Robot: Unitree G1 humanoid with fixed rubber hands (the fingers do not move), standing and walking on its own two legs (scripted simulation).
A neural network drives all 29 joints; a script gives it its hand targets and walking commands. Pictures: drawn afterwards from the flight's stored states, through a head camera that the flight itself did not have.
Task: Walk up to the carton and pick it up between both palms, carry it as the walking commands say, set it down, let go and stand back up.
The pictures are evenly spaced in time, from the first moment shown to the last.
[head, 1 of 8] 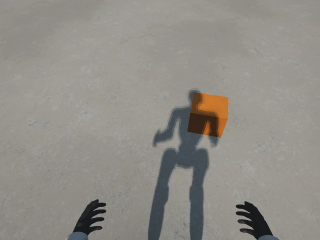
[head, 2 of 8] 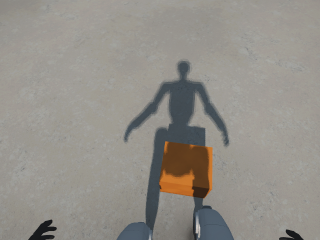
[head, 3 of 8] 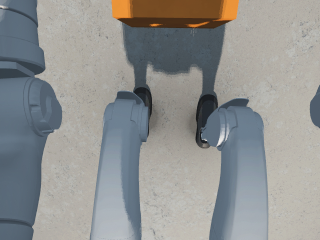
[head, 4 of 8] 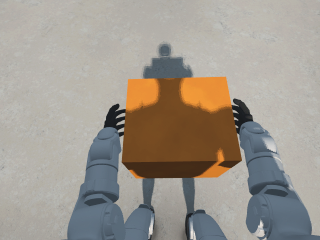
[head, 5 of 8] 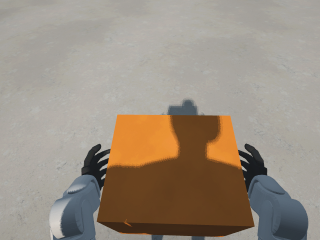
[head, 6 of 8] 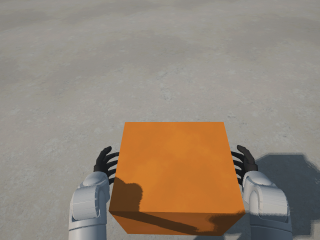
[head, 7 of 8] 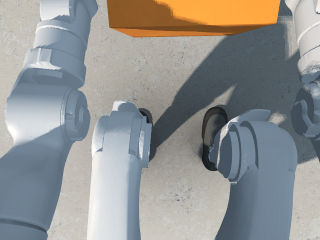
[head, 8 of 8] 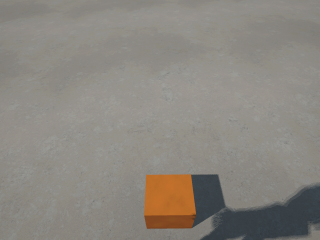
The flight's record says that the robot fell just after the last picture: no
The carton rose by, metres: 0.69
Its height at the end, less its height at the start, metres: +0.00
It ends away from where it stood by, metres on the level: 1.56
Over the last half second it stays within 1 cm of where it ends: yes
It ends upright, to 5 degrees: yes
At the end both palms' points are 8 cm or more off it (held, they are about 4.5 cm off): yes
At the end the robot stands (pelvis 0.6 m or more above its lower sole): yes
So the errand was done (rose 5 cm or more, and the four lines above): yes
